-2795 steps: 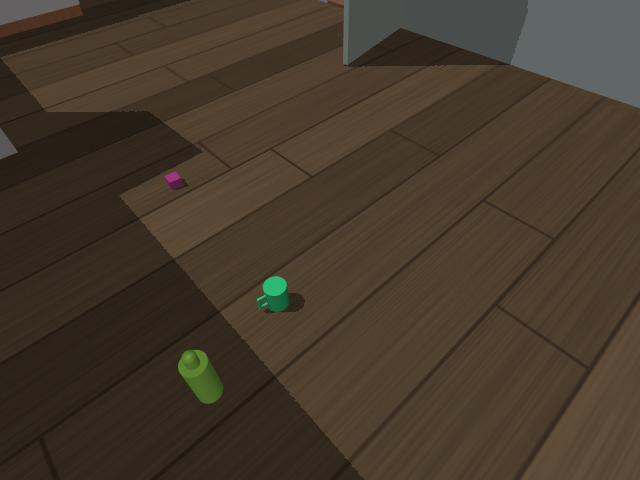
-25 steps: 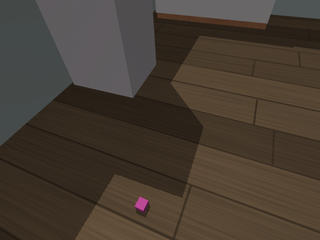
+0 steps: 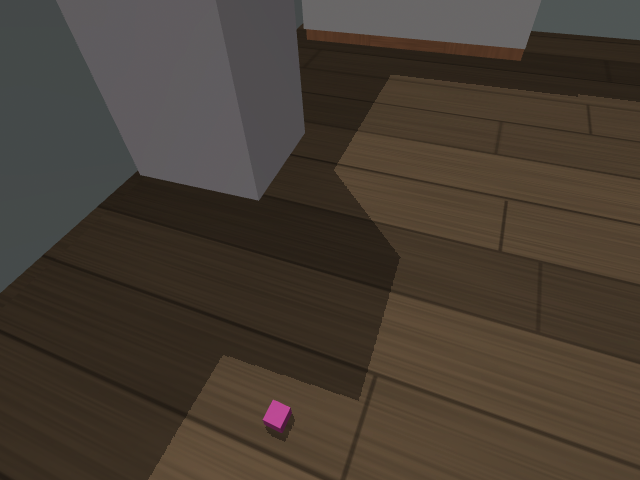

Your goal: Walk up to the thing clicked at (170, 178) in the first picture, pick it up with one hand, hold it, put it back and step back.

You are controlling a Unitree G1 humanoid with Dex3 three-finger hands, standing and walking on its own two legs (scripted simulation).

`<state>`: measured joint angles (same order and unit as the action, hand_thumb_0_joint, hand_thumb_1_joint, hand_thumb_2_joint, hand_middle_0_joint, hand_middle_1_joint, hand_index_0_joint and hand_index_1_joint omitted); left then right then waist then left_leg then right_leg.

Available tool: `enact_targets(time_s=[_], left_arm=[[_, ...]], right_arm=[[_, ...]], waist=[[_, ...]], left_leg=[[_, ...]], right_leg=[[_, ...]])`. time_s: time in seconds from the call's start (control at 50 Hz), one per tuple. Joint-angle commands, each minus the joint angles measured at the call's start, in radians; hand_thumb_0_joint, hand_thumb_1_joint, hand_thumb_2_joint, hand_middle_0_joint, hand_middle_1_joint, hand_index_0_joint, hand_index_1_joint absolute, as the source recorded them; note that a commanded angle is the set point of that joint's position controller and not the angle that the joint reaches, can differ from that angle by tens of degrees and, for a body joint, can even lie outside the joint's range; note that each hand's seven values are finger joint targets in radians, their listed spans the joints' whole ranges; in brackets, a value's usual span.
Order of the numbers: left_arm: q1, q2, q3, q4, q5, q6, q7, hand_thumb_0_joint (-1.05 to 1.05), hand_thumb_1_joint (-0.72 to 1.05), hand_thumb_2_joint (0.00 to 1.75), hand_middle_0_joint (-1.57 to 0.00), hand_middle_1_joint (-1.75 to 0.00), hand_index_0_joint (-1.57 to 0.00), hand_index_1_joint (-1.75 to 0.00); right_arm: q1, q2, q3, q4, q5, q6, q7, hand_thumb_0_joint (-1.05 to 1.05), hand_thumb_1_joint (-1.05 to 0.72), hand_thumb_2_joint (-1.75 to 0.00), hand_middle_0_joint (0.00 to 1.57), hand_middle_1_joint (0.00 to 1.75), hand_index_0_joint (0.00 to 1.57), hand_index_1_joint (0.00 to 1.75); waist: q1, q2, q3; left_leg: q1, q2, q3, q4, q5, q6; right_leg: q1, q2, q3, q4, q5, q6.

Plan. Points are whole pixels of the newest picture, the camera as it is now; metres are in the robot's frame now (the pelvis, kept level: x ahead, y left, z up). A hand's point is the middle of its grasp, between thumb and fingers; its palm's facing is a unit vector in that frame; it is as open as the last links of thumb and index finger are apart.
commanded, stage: stand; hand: left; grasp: from above
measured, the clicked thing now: (277, 416) +0.45 +0.21 -0.76
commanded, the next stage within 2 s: step back in 0.94 s
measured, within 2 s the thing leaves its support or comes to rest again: neither
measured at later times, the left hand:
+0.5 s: hand out of the picture +0.08 +0.24 -0.16, palm faces +0.00 -0.94 -0.34, open 7.3 cm
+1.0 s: hand out of the picture +0.08 +0.25 -0.16, palm faces +0.01 -0.94 -0.34, open 7.3 cm
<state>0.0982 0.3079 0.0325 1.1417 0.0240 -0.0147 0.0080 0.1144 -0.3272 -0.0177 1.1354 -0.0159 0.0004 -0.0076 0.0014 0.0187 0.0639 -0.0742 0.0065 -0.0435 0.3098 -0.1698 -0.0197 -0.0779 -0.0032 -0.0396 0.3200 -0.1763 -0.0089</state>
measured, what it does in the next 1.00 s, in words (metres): stands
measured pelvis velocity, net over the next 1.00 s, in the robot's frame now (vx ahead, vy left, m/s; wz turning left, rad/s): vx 0.00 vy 0.00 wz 0.00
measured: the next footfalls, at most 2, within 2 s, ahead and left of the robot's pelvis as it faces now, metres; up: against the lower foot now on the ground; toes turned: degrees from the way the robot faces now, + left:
left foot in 1.26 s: -0.03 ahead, +0.16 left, +0.00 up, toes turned -2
right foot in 1.72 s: -0.12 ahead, -0.04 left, +0.00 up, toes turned -1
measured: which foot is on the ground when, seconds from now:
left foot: down 0.00-1.00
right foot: down 0.00-1.00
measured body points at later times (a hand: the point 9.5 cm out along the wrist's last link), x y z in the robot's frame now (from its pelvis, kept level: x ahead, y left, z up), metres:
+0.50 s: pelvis +0.00 +0.00 +0.00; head +0.00 -0.01 +0.45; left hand +0.08 +0.29 -0.13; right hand +0.07 -0.30 -0.14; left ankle +0.00 +0.13 -0.75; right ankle +0.00 -0.11 -0.75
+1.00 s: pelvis +0.00 +0.00 +0.00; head +0.02 -0.01 +0.45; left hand +0.08 +0.30 -0.13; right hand +0.07 -0.30 -0.14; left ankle +0.00 +0.13 -0.75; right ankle +0.00 -0.11 -0.75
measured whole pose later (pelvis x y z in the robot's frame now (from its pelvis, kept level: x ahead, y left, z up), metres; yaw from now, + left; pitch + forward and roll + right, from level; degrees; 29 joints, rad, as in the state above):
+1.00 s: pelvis +0.00 +0.00 +0.00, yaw +0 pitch -3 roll +0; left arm 0.11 0.33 0.04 1.11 0.00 -0.01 0.00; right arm 0.11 -0.35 -0.01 1.11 0.00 0.01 0.01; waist -0.01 0.02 0.09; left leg -0.14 0.02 -0.05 0.39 -0.20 -0.02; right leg -0.12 0.01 -0.04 0.36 -0.19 -0.02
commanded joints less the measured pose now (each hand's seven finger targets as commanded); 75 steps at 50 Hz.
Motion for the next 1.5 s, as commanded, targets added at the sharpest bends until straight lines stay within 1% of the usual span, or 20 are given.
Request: enact_targets(time_s=[0.0,0.12,0.32,0.74,0.9,0.94,0.98,1.0,1.02,1.06,1.12,1.16,1.22,1.24,1.26,1.28,1.3,1.38,1.44,1.48], left_arm=[[-0.045,0.21,0.032,-0.063,-0.004,-0.015,0.017,0.0,0.9,0.9,-0.2,-0.3,-0.2,-0.3],[-0.044,0.221,0.03,-0.06,-0.005,-0.018,0.015,0.0,0.9,0.9,-0.2,-0.3,-0.2,-0.3],[-0.033,0.224,0.025,-0.064,-0.008,-0.021,0.014,0.0,0.9,0.9,-0.2,-0.3,-0.2,-0.3],[-0.029,0.237,0.023,-0.067,-0.007,-0.019,0.008,0.0,0.9,0.9,-0.2,-0.3,-0.2,-0.3],[-0.03,0.234,0.017,-0.075,-0.012,-0.023,0.008,0.0,0.9,0.9,-0.2,-0.3,-0.2,-0.3],[-0.002,0.32,0.081,-0.102,-0.035,-0.008,0.015,0.0,0.9,0.9,-0.2,-0.3,-0.2,-0.3],[0.013,0.325,0.09,-0.128,-0.036,-0.002,0.017,0.0,0.9,0.9,-0.2,-0.3,-0.2,-0.3],[-0.014,0.334,0.094,-0.15,-0.03,0.001,0.018,0.0,0.9,0.9,-0.2,-0.3,-0.2,-0.3],[-0.042,0.33,0.096,-0.176,-0.02,0.004,0.02,0.0,0.9,0.9,-0.2,-0.3,-0.2,-0.3],[-0.087,0.33,0.102,-0.229,0.001,0.009,0.02,0.0,0.9,0.9,-0.2,-0.3,-0.2,-0.3],[-0.157,0.313,0.096,-0.278,0.008,0.019,0.02,0.0,0.9,0.9,-0.2,-0.3,-0.2,-0.3],[-0.125,0.308,0.092,-0.292,0.011,0.027,0.022,0.0,0.9,0.9,-0.2,-0.3,-0.2,-0.3],[-0.112,0.294,0.084,-0.309,-0.016,0.054,0.016,0.0,0.9,0.9,-0.2,-0.3,-0.2,-0.3],[-0.081,0.255,0.08,-0.317,-0.025,0.063,0.014,0.0,0.9,0.9,-0.2,-0.3,-0.2,-0.3],[-0.058,0.206,0.072,-0.33,-0.03,0.067,0.017,0.0,0.9,0.9,-0.2,-0.3,-0.2,-0.3],[-0.05,0.236,0.08,-0.318,-0.019,0.073,0.03,0.0,0.9,0.9,-0.2,-0.3,-0.2,-0.3],[-0.076,0.245,0.08,-0.314,-0.014,0.071,0.038,0.0,0.9,0.9,-0.2,-0.3,-0.2,-0.3],[-0.006,0.256,0.083,-0.304,-0.032,0.073,0.03,0.0,0.9,0.9,-0.2,-0.3,-0.2,-0.3],[-0.002,0.247,0.083,-0.318,-0.018,0.065,0.027,0.0,0.9,0.9,-0.2,-0.3,-0.2,-0.3],[-0.026,0.247,0.085,-0.331,-0.017,0.06,0.027,0.0,0.9,0.9,-0.2,-0.3,-0.2,-0.3]], right_arm=[[-0.054,-0.191,-0.036,-0.057,-0.002,-0.025,-0.016,0.0,-0.9,-0.9,0.2,0.3,0.2,0.3],[-0.038,-0.189,-0.035,-0.051,-0.002,-0.021,-0.01,0.0,-0.9,-0.9,0.2,0.3,0.2,0.3],[-0.042,-0.201,-0.035,-0.053,0.001,-0.024,-0.011,0.0,-0.9,-0.9,0.2,0.3,0.2,0.3],[-0.029,-0.203,-0.029,-0.056,0.001,-0.024,-0.006,0.0,-0.9,-0.9,0.2,0.3,0.2,0.3],[-0.033,-0.212,-0.026,-0.058,0.002,-0.026,-0.007,0.0,-0.9,-0.9,0.2,0.3,0.2,0.3],[-0.041,-0.24,-0.044,-0.108,0.019,-0.005,-0.002,0.0,-0.9,-0.9,0.2,0.3,0.2,0.3],[-0.026,-0.221,-0.046,-0.13,0.028,0.005,-0.002,0.0,-0.9,-0.9,0.2,0.3,0.2,0.3],[-0.008,-0.219,-0.052,-0.142,0.027,0.013,-0.002,0.0,-0.9,-0.9,0.2,0.3,0.2,0.3],[0.0,-0.217,-0.061,-0.154,0.022,0.024,-0.001,0.0,-0.9,-0.9,0.2,0.3,0.2,0.3],[0.047,-0.241,-0.076,-0.175,0.013,0.043,0.005,0.0,-0.9,-0.9,0.2,0.3,0.2,0.3],[0.099,-0.229,-0.082,-0.199,0.022,0.048,0.013,0.0,-0.9,-0.9,0.2,0.3,0.2,0.3],[0.092,-0.228,-0.081,-0.218,0.019,0.044,0.011,0.0,-0.9,-0.9,0.2,0.3,0.2,0.3],[0.119,-0.218,-0.087,-0.213,-0.008,0.02,0.003,0.0,-0.9,-0.9,0.2,0.3,0.2,0.3],[0.094,-0.26,-0.099,-0.226,-0.024,0.012,-0.001,0.0,-0.9,-0.9,0.2,0.3,0.2,0.3],[0.083,-0.339,-0.113,-0.244,-0.035,0.005,-0.003,0.0,-0.9,-0.9,0.2,0.3,0.2,0.3],[0.058,-0.385,-0.119,-0.255,-0.022,0.004,-0.004,0.0,-0.9,-0.9,0.2,0.3,0.2,0.3],[0.057,-0.399,-0.123,-0.273,-0.016,0.002,-0.007,0.0,-0.9,-0.9,0.2,0.3,0.2,0.3],[-0.015,-0.285,-0.093,-0.298,-0.013,-0.003,-0.031,0.0,-0.9,-0.9,0.2,0.3,0.2,0.3],[0.047,-0.259,-0.095,-0.294,-0.005,0.0,-0.043,0.0,-0.9,-0.9,0.2,0.3,0.2,0.3],[0.064,-0.261,-0.094,-0.3,-0.001,0.003,-0.046,0.0,-0.9,-0.9,0.2,0.3,0.2,0.3]], waist=[[0.008,-0.002,-0.06],[0.003,-0.033,-0.041],[0.001,-0.009,-0.09],[0.002,-0.029,-0.039],[-0.001,-0.009,-0.085],[-0.002,-0.042,-0.014],[-0.001,-0.076,-0.052],[-0.01,-0.123,-0.075],[-0.01,-0.177,-0.085],[-0.02,-0.162,-0.094],[-0.048,-0.187,-0.085],[-0.021,-0.181,-0.102],[-0.038,-0.103,-0.092],[-0.013,0.008,-0.091],[0.004,0.199,-0.099],[-0.007,0.136,-0.108],[-0.048,0.199,-0.113],[0.019,0.135,-0.133],[-0.02,0.111,-0.159],[-0.044,0.098,-0.116]], left_leg=[[-0.029,0.108,-0.08,-0.048,0.117,0.036],[-0.051,0.104,-0.076,-0.051,0.079,0.036],[-0.011,0.111,-0.071,-0.039,0.161,0.037],[-0.056,0.111,-0.079,-0.062,0.056,0.037],[-0.027,0.114,-0.072,-0.048,0.137,0.035],[-0.122,0.07,-0.039,0.156,0.316,0.057],[-0.121,0.015,0.005,0.284,0.231,0.05],[-0.147,-0.019,0.019,0.371,0.104,0.046],[-0.184,-0.052,0.01,0.486,-0.213,0.054],[-0.183,-0.038,-0.056,0.675,-0.37,0.069],[-0.201,-0.029,-0.042,0.653,-0.318,0.067],[-0.235,-0.016,-0.021,0.485,-0.274,0.052],[-0.167,-0.008,0.024,0.078,0.071,0.039],[-0.108,0.088,-0.107,0.046,0.308,0.055],[-0.004,0.264,-0.351,0.052,0.592,0.111],[-0.052,0.299,-0.335,0.109,0.67,0.193],[-0.105,0.341,-0.426,0.073,0.589,0.228],[0.072,0.178,-0.164,0.157,0.621,0.116],[0.199,0.185,-0.181,0.187,0.633,0.127],[0.154,0.215,-0.187,0.177,0.634,0.177]], right_leg=[[0.01,-0.119,0.102,-0.061,0.09,-0.003],[0.008,-0.118,0.108,-0.079,0.03,-0.004],[0.025,-0.124,0.104,-0.055,0.164,-0.008],[-0.011,-0.117,0.111,-0.076,-0.003,-0.009],[0.021,-0.126,0.111,-0.056,0.143,-0.014],[-0.014,-0.143,0.132,0.04,0.416,-0.05],[-0.023,-0.206,0.18,0.038,0.512,-0.115],[-0.028,-0.257,0.22,0.026,0.512,-0.163],[-0.048,-0.319,0.274,0.01,0.502,-0.215],[-0.155,-0.373,0.286,0.035,0.431,-0.269],[-0.193,-0.303,0.203,0.09,0.379,-0.218],[-0.101,-0.277,0.203,0.156,0.381,-0.196],[-0.082,-0.188,0.131,0.324,0.3,-0.111],[-0.158,-0.09,0.096,0.426,0.161,-0.066],[-0.361,0.069,0.091,0.568,-0.348,-0.032],[-0.355,0.105,0.193,0.689,-0.485,-0.02],[-0.346,0.112,0.223,0.753,-0.504,-0.016],[-0.45,0.112,0.253,0.844,-0.296,-0.021],[-0.458,0.091,0.21,0.754,-0.289,0.016],[-0.428,0.083,0.203,0.705,-0.327,0.031]])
